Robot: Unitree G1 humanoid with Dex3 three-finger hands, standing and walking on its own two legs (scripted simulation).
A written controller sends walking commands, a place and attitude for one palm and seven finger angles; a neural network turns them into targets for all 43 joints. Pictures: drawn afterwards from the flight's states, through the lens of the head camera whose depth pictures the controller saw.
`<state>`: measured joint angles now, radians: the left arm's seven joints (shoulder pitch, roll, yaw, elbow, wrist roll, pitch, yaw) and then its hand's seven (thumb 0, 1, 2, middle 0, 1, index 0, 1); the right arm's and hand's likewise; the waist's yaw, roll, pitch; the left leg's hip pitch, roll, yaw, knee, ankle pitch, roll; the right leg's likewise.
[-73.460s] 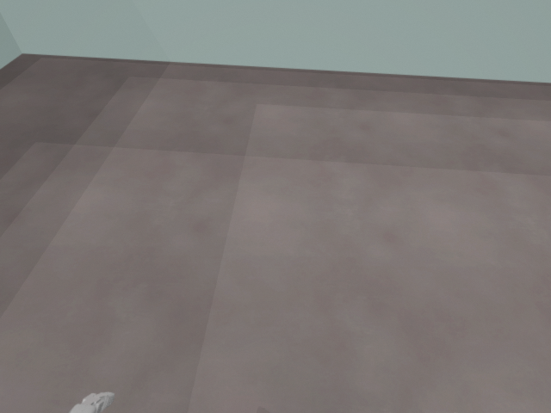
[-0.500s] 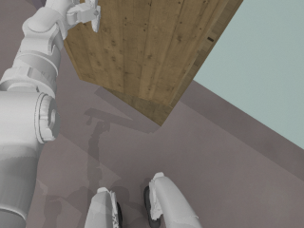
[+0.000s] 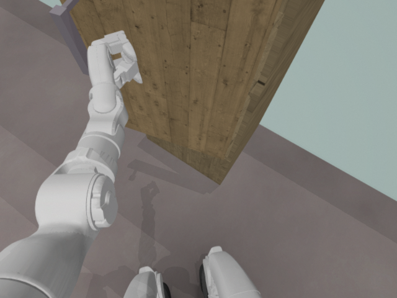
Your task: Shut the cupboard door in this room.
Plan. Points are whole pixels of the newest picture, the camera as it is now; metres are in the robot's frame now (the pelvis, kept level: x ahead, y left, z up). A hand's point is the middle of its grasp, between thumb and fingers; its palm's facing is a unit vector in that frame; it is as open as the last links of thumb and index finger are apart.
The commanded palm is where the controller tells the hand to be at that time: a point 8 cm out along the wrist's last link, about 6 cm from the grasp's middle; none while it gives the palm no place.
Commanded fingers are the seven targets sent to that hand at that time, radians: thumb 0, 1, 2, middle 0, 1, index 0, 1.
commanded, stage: pull the fist back off the door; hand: left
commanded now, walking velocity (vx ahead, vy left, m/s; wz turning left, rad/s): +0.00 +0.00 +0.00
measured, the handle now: (81, 38) +0.65 +0.14 +0.07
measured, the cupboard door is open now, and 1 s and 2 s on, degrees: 14 14 14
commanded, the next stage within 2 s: draw the hand back to the body in 0.36 s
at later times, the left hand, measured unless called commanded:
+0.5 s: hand (142, 95) +0.48 +0.03 +0.08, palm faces -0.02 -1.00 -0.07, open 3.1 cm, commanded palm +0.45 +0.09 +0.08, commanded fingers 0.00 0.90 0.90 -1.30 -1.50 -1.30 -1.50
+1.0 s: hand (61, 143) +0.36 +0.13 +0.16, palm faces -0.02 -1.00 -0.04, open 3.1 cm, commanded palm +0.32 +0.19 +0.16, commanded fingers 0.00 0.90 0.90 -1.11 -1.29 -1.11 -1.29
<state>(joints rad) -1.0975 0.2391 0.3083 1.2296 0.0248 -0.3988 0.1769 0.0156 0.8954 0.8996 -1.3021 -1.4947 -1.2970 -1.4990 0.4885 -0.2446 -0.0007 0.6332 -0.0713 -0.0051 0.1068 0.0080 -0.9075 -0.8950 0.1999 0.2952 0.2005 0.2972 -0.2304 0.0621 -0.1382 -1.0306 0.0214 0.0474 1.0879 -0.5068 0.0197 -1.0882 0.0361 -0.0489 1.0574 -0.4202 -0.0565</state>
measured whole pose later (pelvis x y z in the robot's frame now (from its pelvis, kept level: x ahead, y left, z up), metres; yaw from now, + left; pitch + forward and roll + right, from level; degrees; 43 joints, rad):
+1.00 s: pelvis +0.01 +0.01 +0.06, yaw +1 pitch +6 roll +0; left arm -0.24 0.16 0.04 0.40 -0.14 -0.29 -0.03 0.01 0.89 0.90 -1.28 -1.47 -1.28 -1.47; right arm 0.27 -0.27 -0.01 0.55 0.06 0.01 -0.01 0.01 -0.91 -0.90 0.20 0.29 0.20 0.30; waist -0.03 0.03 -0.09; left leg -0.46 0.00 0.04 0.75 -0.40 0.02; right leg -0.51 0.02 -0.05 0.74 -0.34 -0.04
